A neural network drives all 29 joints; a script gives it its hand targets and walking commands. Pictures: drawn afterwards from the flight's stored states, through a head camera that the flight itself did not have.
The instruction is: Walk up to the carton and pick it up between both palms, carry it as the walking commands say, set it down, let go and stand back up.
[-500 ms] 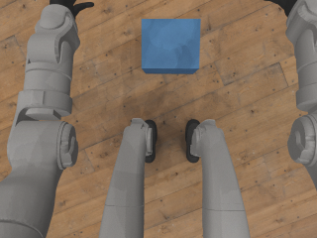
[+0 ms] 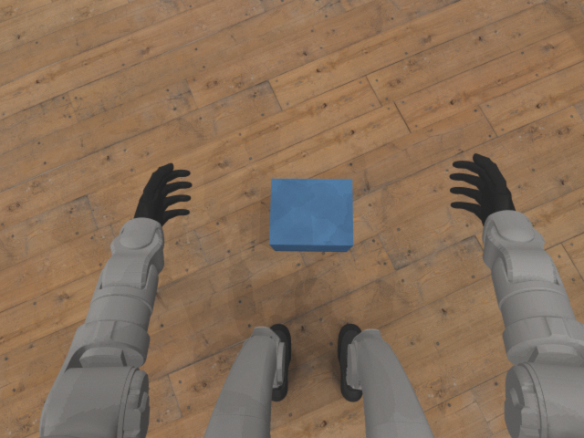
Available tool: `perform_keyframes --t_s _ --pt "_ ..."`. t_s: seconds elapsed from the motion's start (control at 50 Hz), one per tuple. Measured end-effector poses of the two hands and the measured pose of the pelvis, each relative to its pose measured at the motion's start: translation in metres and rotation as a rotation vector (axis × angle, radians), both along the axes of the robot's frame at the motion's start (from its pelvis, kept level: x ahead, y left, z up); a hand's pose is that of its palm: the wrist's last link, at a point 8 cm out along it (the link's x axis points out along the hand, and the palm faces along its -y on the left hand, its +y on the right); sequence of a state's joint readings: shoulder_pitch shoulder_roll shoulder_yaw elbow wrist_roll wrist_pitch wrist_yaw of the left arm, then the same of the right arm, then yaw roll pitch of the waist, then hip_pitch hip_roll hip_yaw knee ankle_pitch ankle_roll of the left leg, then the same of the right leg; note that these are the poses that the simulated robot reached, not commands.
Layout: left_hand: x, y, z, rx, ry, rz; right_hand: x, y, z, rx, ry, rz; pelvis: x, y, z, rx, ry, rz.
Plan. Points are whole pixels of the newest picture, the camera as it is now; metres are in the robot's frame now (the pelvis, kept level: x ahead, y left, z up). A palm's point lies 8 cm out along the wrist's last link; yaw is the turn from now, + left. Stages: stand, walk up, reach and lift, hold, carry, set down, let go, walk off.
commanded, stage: let go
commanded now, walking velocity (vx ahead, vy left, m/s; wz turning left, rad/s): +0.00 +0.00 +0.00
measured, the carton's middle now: (311, 217) +0.48 +0.01 -0.62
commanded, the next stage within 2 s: stand in 0.92 s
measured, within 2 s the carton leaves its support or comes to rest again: neither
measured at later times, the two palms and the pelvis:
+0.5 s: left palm (98, 367) +0.19 +0.24 +0.00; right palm (563, 360) +0.22 -0.24 -0.01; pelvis +0.03 -0.01 +0.06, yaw +0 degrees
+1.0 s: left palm (91, 396) +0.17 +0.24 +0.00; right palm (570, 400) +0.18 -0.25 -0.01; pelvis +0.01 -0.01 +0.06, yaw +0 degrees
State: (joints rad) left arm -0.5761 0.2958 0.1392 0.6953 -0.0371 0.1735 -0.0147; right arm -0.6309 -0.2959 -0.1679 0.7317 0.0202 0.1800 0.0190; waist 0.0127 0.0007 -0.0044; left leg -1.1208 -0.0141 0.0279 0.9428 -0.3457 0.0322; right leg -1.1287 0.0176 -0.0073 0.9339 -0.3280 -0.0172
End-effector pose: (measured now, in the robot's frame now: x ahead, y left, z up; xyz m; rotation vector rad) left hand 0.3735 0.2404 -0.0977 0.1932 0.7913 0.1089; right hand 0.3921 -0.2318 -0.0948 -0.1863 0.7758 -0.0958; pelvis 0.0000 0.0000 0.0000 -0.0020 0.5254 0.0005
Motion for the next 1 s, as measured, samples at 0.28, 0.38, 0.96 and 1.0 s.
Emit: perform_keyframes --t_s 0.28,0.38,0.96,1.0 --pt "-0.088 -0.003 0.071 -0.017 -0.02 0.017 -0.1 -0.004 0.056 0.035 -0.007 0.011 0.034 -0.004 0.044 0.005 -0.257 -0.003" --pt "-0.135 -0.001 0.086 -0.015 -0.002 0.032 -0.139 -0.008 0.073 0.037 -0.007 0.006 0.034 -0.006 0.056 0.007 -0.388 -0.004" --pt "-0.209 -0.002 0.096 -0.013 0.046 0.027 -0.21 -0.01 0.089 0.043 0.014 0.004 0.009 -0.007 0.062 0.007 -0.669 -0.005" --pt "-0.207 0.0 0.095 0.01 0.034 0.029 -0.212 -0.014 0.086 0.025 0.025 -0.018 0.012 -0.007 0.062 0.007 -0.65 -0.005"
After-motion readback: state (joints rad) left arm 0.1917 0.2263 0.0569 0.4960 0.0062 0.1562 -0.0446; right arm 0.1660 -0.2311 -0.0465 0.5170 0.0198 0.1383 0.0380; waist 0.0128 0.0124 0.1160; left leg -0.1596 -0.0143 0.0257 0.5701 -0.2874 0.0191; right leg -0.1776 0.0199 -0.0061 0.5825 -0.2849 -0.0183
